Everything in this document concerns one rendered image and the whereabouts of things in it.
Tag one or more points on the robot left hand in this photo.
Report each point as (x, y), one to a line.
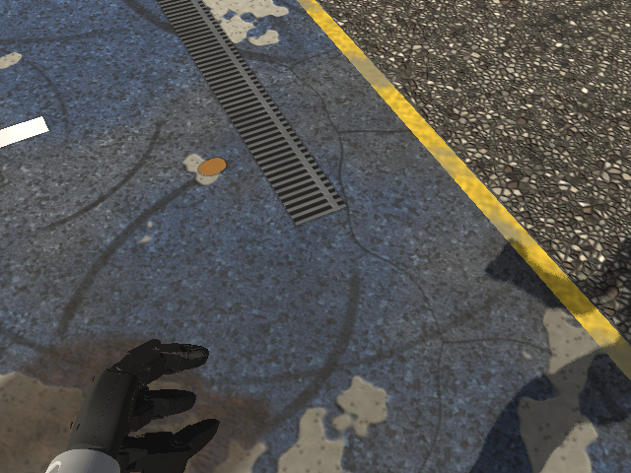
(115, 405)

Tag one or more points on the robot left forearm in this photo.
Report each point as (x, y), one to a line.
(83, 460)

